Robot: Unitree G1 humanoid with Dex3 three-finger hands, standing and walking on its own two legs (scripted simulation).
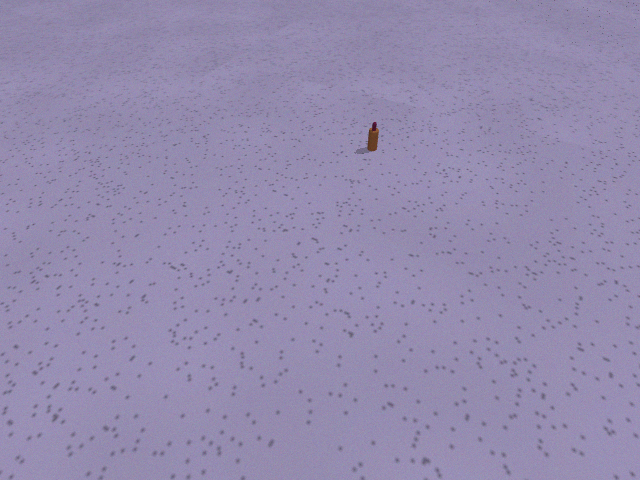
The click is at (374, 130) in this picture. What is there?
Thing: necked bottle
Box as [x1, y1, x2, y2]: [367, 122, 378, 150]
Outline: 375,122 373,122 372,127 369,129 367,147 369,150 376,149 378,129 375,127
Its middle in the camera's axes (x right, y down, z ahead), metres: +0.29 -0.59 +2.13
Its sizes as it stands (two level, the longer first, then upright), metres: 0.054 0.054 0.168
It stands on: the floor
